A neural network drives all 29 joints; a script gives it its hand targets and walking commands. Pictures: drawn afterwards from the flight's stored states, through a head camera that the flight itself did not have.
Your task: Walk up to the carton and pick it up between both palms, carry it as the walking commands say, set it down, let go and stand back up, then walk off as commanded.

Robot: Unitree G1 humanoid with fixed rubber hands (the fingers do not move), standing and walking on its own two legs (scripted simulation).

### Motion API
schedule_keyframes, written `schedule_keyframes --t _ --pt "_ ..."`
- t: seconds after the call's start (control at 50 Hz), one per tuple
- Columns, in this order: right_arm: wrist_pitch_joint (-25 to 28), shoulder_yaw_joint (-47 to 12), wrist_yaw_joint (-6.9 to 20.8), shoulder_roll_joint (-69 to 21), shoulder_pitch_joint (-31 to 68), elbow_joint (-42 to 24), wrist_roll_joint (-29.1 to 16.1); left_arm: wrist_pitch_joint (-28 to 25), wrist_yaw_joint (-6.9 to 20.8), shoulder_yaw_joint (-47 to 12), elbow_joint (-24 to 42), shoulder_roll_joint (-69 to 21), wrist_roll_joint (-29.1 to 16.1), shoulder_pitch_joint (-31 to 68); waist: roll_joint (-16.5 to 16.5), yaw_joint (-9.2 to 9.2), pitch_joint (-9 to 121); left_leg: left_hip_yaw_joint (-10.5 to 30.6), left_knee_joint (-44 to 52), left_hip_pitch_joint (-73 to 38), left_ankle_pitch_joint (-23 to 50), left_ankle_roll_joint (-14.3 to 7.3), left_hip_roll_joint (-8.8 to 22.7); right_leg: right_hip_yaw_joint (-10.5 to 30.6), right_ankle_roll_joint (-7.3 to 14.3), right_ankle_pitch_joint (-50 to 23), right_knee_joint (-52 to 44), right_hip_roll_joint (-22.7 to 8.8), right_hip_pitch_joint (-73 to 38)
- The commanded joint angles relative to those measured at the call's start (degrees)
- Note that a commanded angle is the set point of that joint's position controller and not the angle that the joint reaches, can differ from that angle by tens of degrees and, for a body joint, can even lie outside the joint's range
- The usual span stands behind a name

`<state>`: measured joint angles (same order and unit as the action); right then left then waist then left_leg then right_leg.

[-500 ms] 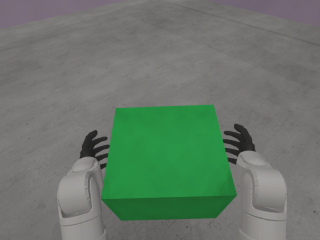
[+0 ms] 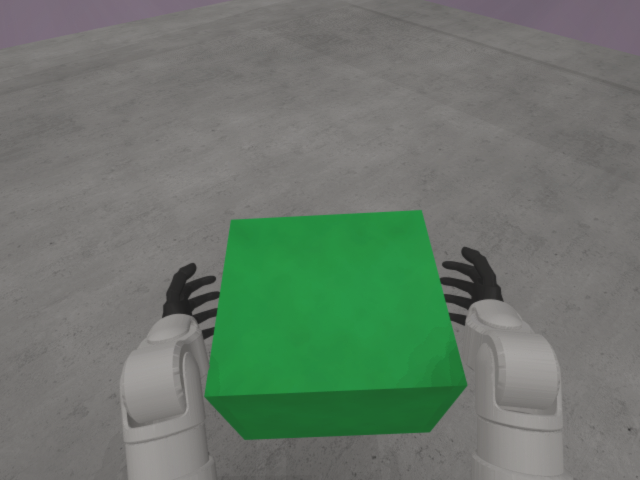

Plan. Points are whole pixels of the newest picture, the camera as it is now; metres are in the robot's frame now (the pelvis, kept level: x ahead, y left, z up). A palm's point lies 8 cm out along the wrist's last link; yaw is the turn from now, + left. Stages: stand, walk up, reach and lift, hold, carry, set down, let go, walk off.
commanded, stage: carry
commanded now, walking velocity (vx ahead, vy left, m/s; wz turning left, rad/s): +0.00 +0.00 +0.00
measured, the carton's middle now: (331, 327) +0.32 +0.01 +0.00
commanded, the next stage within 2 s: hold in 0.84 s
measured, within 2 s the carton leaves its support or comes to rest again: neither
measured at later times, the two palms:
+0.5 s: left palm (213, 303) +0.30 +0.15 +0.09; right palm (492, 292) +0.31 -0.19 +0.10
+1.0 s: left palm (224, 332) +0.29 +0.15 +0.03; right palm (488, 320) +0.30 -0.20 +0.05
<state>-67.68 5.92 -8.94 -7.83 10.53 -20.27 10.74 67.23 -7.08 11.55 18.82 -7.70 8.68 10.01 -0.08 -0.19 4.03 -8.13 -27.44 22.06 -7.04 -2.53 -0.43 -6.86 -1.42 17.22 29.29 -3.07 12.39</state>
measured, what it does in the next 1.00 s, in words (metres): stands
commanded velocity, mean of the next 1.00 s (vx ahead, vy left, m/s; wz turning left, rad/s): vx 0.00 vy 0.00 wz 0.00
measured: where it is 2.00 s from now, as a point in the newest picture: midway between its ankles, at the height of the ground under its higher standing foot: outside the picture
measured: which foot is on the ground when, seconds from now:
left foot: down 0.00-1.00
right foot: down 0.00-1.00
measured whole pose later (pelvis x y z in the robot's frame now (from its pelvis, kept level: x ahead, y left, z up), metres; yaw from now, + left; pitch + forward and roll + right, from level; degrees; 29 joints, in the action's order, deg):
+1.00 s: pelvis +0.03 -0.02 +0.00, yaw +0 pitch -1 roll +0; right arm -43.6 9.0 -3.6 -5.2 8.4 5.0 12.4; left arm 45.7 -4.9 12.7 -4.3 -7.5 9.2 7.4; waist 0.5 -0.1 2.9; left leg -8.1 -25.6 17.0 -7.9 -4.0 -0.7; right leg -2.2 -0.1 18.9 28.5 -1.2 8.2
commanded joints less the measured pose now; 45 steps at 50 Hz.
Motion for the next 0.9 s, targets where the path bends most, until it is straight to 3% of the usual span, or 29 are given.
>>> schedule_keyframes --t 0.0,0.02,0.08,0.12,0.14,0.16,0.2,0.22,0.24,0.26,0.32,0.34,0.38,0.4,0.46,0.48,0.52,0.54,0.56,0.62,0.66,0.68,0.7,0.74,0.8,0.82,0.84,0.86,0.88 --pt "3.19 -36.83 15.12 -47.41 28.2 -5.23 -25.8 -1.62 13.31 -44.05 5.74 -46.12 -25.66 31.54 -1.12 -0.21 14.36 14.38 11.47 -8.92 -13.14 4.45 12.47 4.64 2.09 1.42 -1.86 -1.55 0.93" --pt "1.94 -36.94 15.23 -49.56 16.98 -2.39 -23.25 -0.75 13.57 -45.07 4.17 -50.94 -24.7 23.88 -1.64 -0.12 12.49 13.9 11.69 -9.06 -11.06 4.64 12.54 4.35 1.6 1.82 -2.14 -1.49 1.87" --pt "5.14 -31.17 16.17 -44.9 21.52 8.24 -19.28 -3.4 14.65 -38.11 -8.03 -45.68 -19.9 26.16 -2.41 -0.01 11.72 13.26 11.04 -8.73 -13.43 3.59 11.96 4.91 1.67 1.82 -2.48 -1.93 2.08" --pt "5.1 -36.74 16.16 -48.35 25.72 -1.86 -23.22 -3.43 14.84 -40.87 -1.58 -49.29 -22.48 25.57 -0.19 0.02 12.33 12.76 9.99 -8.82 -13.18 2.65 11.89 5.65 1.98 1.17 -4.07 -2.52 2.53" --pt "6.43 -29.96 16.24 -43.51 20.85 10.63 -18.61 -4.72 14.69 -36.72 -9.49 -43.45 -19.3 25.67 -3.9 -0.2 13.71 12.64 8.3 -8.66 -8.49 2.11 11.46 5.95 2.07 -2.1 -2.6 -2.67 0.53" --pt "6.29 -35.91 16.42 -48.94 22.97 -0.95 -22.89 -4.83 14.65 -43.65 2.74 -50.32 -23.65 27.95 -3.24 0.08 13.68 12.79 9.24 -9.39 -8.07 2.52 11.6 5.51 1.77 -0.65 -2.69 -2.12 1.65" --pt "8.27 -30.61 16.19 -42.92 23.07 9.91 -18.94 -6.63 14.82 -35.35 -10.59 -43.85 -18.33 23.89 -0.8 -0.06 14.27 11.16 6.12 -10.77 -2.74 1.91 11.51 6.02 1.95 -3.39 -4.0 -3.25 1.15" --pt "6.52 -41.46 15.86 -53.46 23.72 -9.42 -26.98 -5.24 14.39 -46.88 9.51 -54.09 -27.05 26.73 0.64 -0.12 15.85 11.52 5.68 -12.08 -1.32 1.95 11.32 6.34 1.95 -4.17 -3.79 -3.58 0.94" --pt "7.43 -32.23 16.07 -44.92 22.43 8.6 -20.04 -6.32 14.58 -36.48 -8.03 -44.41 -19.55 24.91 1.79 -0.05 16.11 9.92 3.82 -11.78 4.18 1.75 10.96 5.83 1.55 -7.17 -4.68 -3.9 -1.02" --pt "9.46 -31.92 16.31 -44.23 25.27 8.25 -19.86 -7.9 15.08 -35.71 -10.11 -44.97 -18.67 25.21 1.12 -0.01 17.95 10.08 2.52 -12.24 6.77 1.53 10.81 6.46 1.74 -8.32 -3.78 -4.44 -1.76" --pt "8.08 -39.23 15.86 -52.16 19.97 -6.96 -25.65 -7.0 14.09 -47.41 10.63 -53.55 -26.97 27.22 -1.38 0.14 20.15 8.75 0.91 -15.95 19.71 1.65 11.31 4.62 0.79 -14.38 -1.39 -4.21 -2.38" --pt "9.08 -30.28 16.32 -44.14 19.3 10.18 -19.03 -8.21 14.48 -37.93 -6.11 -45.0 -20.06 26.07 -0.97 -0.02 19.22 7.86 0.21 -16.02 20.31 1.4 11.31 5.05 0.69 -15.71 -1.41 -4.58 -0.93" --pt "11.09 -27.48 15.77 -39.07 19.45 13.91 -17.23 -9.46 14.25 -33.73 -12.59 -40.45 -16.85 21.9 -0.46 -0.06 17.3 7.3 -0.3 -12.67 16.54 1.3 10.7 5.5 0.54 -16.1 -1.78 -5.41 -1.75" --pt "9.92 -36.9 15.27 -48.54 20.87 -2.69 -23.66 -8.72 13.89 -43.18 4.98 -49.96 -24.23 25.02 0.97 -0.08 17.48 7.54 0.09 -13.11 16.09 1.23 10.81 5.97 1.3 -17.4 -2.02 -5.77 -2.08" --pt "9.24 -33.52 15.45 -44.3 22.07 4.35 -21.82 -7.83 13.75 -37.88 -3.87 -44.68 -19.91 23.17 1.9 0.03 15.29 8.37 2.69 -13.09 4.92 1.44 9.95 6.08 1.22 -7.21 -4.66 -5.26 -0.03" --pt "10.41 -27.35 15.54 -39.36 20.01 15.11 -17.4 -8.82 13.74 -33.11 -12.71 -39.4 -16.38 23.48 -0.82 0.08 15.43 8.85 3.16 -12.27 4.77 1.71 10.74 5.26 1.59 -4.44 -3.8 -4.56 -0.15" --pt "9.28 -38.44 15.37 -49.95 22.85 -4.34 -25.21 -8.02 13.45 -43.69 5.93 -50.88 -24.12 25.67 0.31 0.06 14.89 10.23 3.98 -12.3 4.63 1.18 11.19 5.68 1.99 -4.59 -4.04 -3.6 0.12" --pt "9.05 -36.27 15.09 -46.26 22.65 -2.36 -23.63 -7.55 13.43 -40.77 1.51 -47.25 -22.05 24.39 0.43 0.03 16.87 10.58 4.31 -12.55 5.12 1.2 11.63 5.56 1.82 -4.21 -3.39 -3.13 -1.02" --pt "9.63 -27.74 15.26 -39.82 18.5 15.73 -17.78 -8.6 13.32 -32.46 -13.08 -39.98 -16.34 22.23 0.96 0.08 15.09 10.0 4.51 -11.19 2.79 1.59 11.12 5.17 1.39 -2.79 -4.42 -3.43 -0.37" --pt "10.44 -32.91 15.45 -44.46 19.56 3.62 -21.93 -9.09 12.98 -39.85 -0.36 -45.57 -20.91 24.07 -2.09 0.13 14.13 12.49 8.88 -11.02 -8.31 1.79 11.67 4.93 1.75 2.36 -3.02 -2.27 1.14" --pt "11.43 -27.24 15.57 -39.26 19.85 13.14 -17.64 -9.75 13.03 -34.43 -12.15 -41.47 -16.64 23.14 -1.64 -0.09 12.09 11.32 7.72 -9.92 -3.63 1.74 11.61 5.14 1.34 -0.67 -3.09 -2.38 1.8" --pt "11.45 -32.65 15.34 -43.31 22.18 4.73 -21.19 -9.96 13.3 -37.32 -4.82 -44.58 -19.58 24.05 2.59 -0.12 12.46 11.82 7.49 -8.87 -5.85 1.88 11.81 5.35 1.64 0.74 -3.11 -2.42 1.84" --pt "13.17 -25.29 15.57 -38.25 20.81 14.78 -16.4 -11.41 13.69 -32.79 -13.5 -40.43 -16.47 24.85 -0.89 -0.17 13.85 9.61 6.31 -9.8 -1.9 2.13 11.21 5.29 1.06 -3.67 -3.63 -3.24 0.18" --pt "13.44 -29.43 15.05 -40.62 22.58 5.89 -19.69 -11.88 13.29 -36.09 -6.21 -43.23 -19.31 25.45 0.16 0.01 14.83 9.62 5.16 -11.5 -0.33 2.0 10.78 6.0 1.3 -2.79 -4.4 -3.86 1.06" --pt "13.66 -29.46 15.31 -42.52 21.42 8.89 -19.71 -12.79 12.73 -37.31 -2.79 -42.92 -19.6 28.68 -0.26 0.01 14.93 10.47 5.88 -11.57 0.25 1.84 11.32 4.83 0.97 -2.28 -3.18 -3.11 0.26" --pt "13.97 -29.45 15.03 -42.18 21.56 9.54 -19.52 -12.82 12.75 -36.3 -5.05 -42.71 -19.06 27.16 0.18 -0.25 15.71 10.2 4.96 -11.35 1.67 1.66 11.37 4.79 0.99 -3.44 -3.49 -3.04 -1.29" --pt "17.41 -9.35 16.31 -22.07 7.03 29.64 -1.14 -16.05 13.59 -16.34 -25.15 -23.79 -3.94 11.75 4.1 2.4 -3.6 14.17 7.77 -26.32 -7.49 -0.37 -0.73 11.42 4.68 6.55 -11.49 5.38 8.03" --pt "22.05 -11.68 16.13 -21.33 10.43 40.4 -2.42 -19.98 13.27 -20.95 -33.24 -25.67 -5.29 14.91 1.72 3.12 0.13 13.77 6.67 -28.16 -1.04 0.86 -0.29 12.79 5.41 0.8 -10.69 5.72 7.48" --pt "25.42 -16.64 16.21 -22.39 9.84 33.44 -4.21 -22.99 13.5 -24.64 -29.65 -28.85 -7.41 10.52 1.95 1.77 4.38 13.39 6.48 -30.87 9.13 1.28 0.6 12.84 4.85 -5.2 -10.26 6.36 5.7"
